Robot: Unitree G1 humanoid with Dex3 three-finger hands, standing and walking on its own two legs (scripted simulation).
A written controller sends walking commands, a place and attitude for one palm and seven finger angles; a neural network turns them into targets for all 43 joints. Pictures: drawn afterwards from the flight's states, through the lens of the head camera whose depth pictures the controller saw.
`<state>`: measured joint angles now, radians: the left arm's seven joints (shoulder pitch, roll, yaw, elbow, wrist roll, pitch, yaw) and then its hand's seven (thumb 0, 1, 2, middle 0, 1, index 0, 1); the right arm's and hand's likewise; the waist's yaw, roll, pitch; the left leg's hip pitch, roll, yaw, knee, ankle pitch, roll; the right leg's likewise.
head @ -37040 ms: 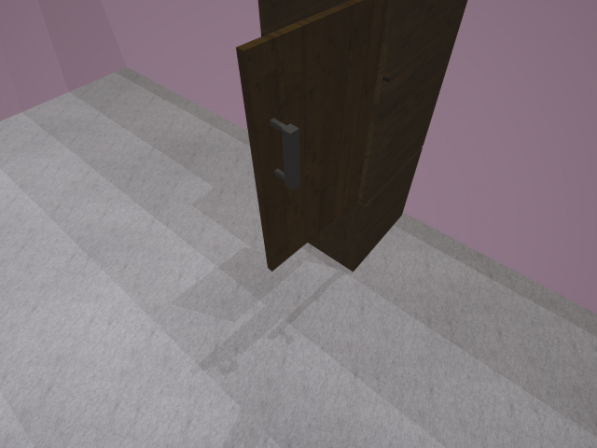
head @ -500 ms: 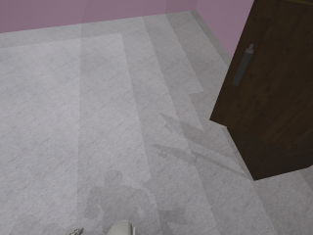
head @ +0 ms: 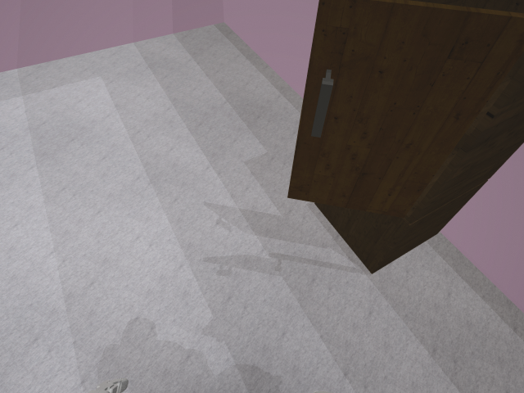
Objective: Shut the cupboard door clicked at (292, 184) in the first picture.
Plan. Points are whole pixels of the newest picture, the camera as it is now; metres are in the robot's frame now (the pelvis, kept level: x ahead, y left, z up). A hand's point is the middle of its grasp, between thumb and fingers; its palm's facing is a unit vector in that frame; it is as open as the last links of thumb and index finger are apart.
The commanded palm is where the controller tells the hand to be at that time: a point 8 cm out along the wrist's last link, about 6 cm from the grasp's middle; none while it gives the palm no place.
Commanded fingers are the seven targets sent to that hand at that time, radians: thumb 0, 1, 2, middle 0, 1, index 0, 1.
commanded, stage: turn to face it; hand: left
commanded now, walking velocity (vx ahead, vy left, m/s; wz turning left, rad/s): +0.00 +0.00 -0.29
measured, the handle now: (322, 104) +0.67 -0.09 +0.04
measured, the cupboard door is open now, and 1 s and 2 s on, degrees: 49 49 49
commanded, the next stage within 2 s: take the last steps up to it in 0.16 s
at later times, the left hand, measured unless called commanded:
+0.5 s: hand out of the picture +0.12 +0.18 -0.19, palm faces -0.13 -0.98 -0.14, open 7.4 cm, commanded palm none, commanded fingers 0.00 0.90 0.90 -0.20 -0.30 -0.20 -0.30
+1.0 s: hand (261, 296) +0.32 +0.02 -0.17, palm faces -0.30 -0.94 -0.19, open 7.4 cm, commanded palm none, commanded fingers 0.00 0.90 0.90 -0.20 -0.30 -0.20 -0.30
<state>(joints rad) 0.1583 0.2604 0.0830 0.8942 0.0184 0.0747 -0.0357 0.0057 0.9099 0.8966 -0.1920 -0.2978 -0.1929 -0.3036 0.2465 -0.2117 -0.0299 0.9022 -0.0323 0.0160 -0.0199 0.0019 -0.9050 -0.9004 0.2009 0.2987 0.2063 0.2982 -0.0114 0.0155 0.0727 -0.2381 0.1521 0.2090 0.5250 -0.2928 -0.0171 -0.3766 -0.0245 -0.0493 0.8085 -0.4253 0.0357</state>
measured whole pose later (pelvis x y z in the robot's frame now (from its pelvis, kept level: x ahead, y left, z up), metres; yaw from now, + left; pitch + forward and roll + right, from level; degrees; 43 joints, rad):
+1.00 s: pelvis +0.16 -0.13 -0.01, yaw -15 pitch +1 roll +0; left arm 0.11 0.18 0.05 0.98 0.02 -0.03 -0.02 0.00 0.91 0.90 -0.19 -0.30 -0.19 -0.30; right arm 0.38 -0.18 -0.05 1.10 -0.01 0.01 -0.02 0.01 -0.91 -0.90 0.20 0.30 0.20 0.30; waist -0.05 0.02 0.10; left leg -0.31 0.15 0.05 1.06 -0.53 -0.03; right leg -0.36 -0.01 -0.10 0.58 -0.25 -0.04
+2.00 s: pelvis +0.16 -0.18 -0.02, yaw -14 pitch -3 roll +1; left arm 0.31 0.19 0.01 0.92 0.02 0.00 0.02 0.00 0.91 0.90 -0.20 -0.30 -0.20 -0.30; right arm 0.38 -0.18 -0.02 0.98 -0.03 0.07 0.01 0.00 -0.91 -0.90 0.20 0.30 0.20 0.30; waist -0.01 0.01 0.00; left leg -0.46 -0.03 -0.01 0.80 -0.38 0.01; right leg -0.28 0.00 0.06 0.74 -0.41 -0.02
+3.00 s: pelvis +0.22 -0.19 +0.00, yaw -15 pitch +0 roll +1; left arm 0.24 0.19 -0.01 1.10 0.01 -0.02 0.03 0.00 0.91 0.90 -0.19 -0.30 -0.20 -0.30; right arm 0.22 -0.16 0.01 1.13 -0.01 -0.02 -0.03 0.00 -0.92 -0.90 0.20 0.30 0.20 0.30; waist 0.00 -0.02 0.03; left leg -0.18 -0.01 0.04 0.42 -0.24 0.01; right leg -0.12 0.00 0.02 0.43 -0.31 -0.01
